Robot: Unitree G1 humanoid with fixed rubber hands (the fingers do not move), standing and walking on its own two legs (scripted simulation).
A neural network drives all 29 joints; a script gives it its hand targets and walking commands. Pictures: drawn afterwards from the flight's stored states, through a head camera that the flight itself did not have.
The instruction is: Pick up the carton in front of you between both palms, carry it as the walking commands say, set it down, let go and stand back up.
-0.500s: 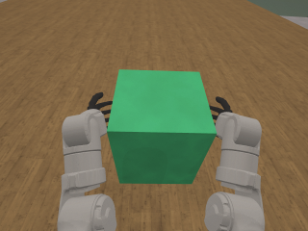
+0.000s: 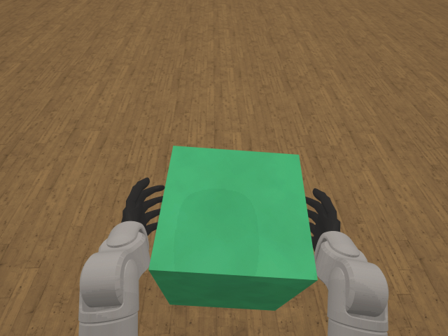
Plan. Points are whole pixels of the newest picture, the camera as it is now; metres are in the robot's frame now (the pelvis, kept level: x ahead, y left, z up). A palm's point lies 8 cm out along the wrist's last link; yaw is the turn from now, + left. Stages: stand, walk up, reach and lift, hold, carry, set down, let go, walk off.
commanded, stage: carry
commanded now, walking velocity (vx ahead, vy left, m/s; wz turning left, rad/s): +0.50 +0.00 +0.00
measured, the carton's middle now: (228, 236) +0.31 -0.01 +0.03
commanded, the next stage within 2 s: none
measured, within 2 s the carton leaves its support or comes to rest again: neither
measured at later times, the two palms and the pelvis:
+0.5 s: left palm (143, 133) +0.54 +0.19 +0.08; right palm (275, 135) +0.53 -0.11 +0.09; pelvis +0.31 +0.04 -0.01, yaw +0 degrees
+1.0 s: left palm (151, 94) +0.66 +0.19 +0.10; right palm (270, 101) +0.65 -0.11 +0.10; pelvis +0.43 +0.04 +0.01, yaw -1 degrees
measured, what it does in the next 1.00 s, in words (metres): walks ahead: left foot, then right foot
